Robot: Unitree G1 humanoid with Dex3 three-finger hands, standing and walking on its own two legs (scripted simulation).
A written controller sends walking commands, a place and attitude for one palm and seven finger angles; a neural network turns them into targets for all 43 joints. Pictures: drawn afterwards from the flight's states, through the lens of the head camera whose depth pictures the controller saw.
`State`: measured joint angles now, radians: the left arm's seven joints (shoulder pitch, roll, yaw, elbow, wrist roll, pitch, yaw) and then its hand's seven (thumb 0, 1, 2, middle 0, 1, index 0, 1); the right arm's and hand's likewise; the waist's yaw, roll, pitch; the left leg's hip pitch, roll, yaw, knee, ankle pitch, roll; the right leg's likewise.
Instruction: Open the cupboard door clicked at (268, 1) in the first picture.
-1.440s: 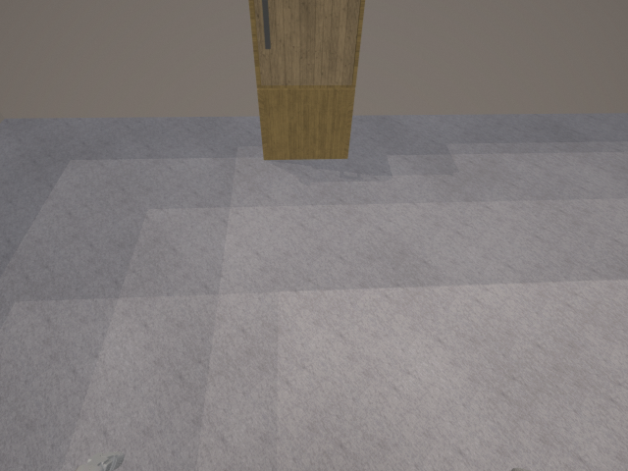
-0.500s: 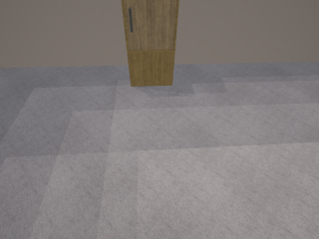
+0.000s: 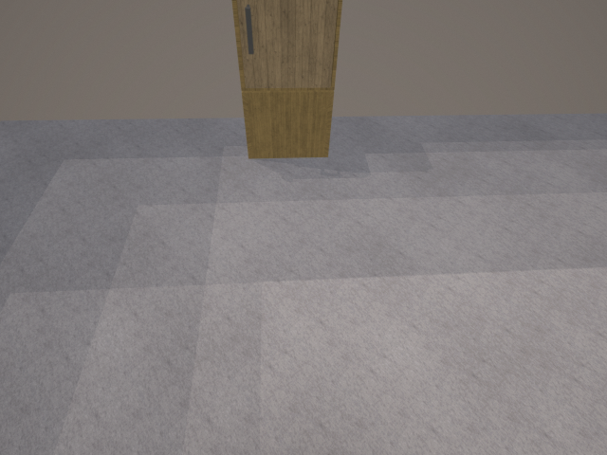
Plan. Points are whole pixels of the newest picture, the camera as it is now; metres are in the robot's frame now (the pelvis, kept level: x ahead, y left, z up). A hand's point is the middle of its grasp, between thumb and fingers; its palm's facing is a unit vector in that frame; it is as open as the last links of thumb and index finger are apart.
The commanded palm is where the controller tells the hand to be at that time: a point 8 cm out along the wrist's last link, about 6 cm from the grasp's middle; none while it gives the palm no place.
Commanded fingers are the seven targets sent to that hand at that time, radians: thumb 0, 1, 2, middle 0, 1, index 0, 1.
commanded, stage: look at it before walking up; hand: left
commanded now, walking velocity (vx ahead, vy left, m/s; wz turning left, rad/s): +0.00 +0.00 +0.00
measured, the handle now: (249, 29) +1.64 +0.31 -0.09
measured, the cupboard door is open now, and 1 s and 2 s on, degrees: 0 0 0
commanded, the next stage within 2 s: walk to a spot facing it in 0.40 s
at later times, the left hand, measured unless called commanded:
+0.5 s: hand out of the picture +0.08 +0.25 -0.16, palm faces -0.03 -0.94 -0.33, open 7.4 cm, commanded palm none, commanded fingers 0.00 0.90 0.90 -0.20 -0.30 -0.20 -0.30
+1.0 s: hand out of the picture +0.10 +0.19 -0.19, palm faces -0.01 -0.99 -0.12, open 7.4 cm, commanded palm none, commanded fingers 0.00 0.90 0.90 -0.20 -0.30 -0.20 -0.30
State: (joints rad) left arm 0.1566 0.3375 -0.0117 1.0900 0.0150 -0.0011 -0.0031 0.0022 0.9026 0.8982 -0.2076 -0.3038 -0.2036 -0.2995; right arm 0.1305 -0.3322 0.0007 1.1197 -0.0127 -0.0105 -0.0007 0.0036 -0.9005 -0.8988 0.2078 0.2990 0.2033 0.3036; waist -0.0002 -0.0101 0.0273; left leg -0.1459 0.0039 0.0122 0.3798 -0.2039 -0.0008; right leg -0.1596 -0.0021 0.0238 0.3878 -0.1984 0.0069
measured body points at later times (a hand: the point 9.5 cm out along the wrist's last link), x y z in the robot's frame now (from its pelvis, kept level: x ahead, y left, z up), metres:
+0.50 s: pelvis +0.01 +0.00 +0.00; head +0.01 +0.00 +0.45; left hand +0.08 +0.29 -0.13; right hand +0.09 -0.30 -0.13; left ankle +0.00 +0.12 -0.75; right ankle +0.01 -0.12 -0.75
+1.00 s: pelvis +0.11 +0.02 -0.01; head +0.13 +0.04 +0.44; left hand +0.10 +0.25 -0.17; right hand +0.00 -0.18 -0.15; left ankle +0.01 +0.11 -0.75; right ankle +0.11 -0.10 -0.67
